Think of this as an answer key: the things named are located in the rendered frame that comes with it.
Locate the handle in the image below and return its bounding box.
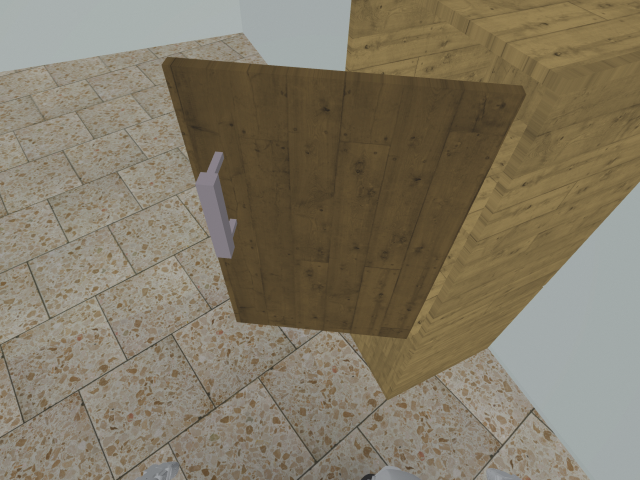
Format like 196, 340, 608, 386
195, 152, 237, 259

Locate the cupboard door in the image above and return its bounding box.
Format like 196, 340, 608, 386
162, 57, 526, 339

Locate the right robot shin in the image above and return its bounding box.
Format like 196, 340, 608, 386
375, 466, 401, 476

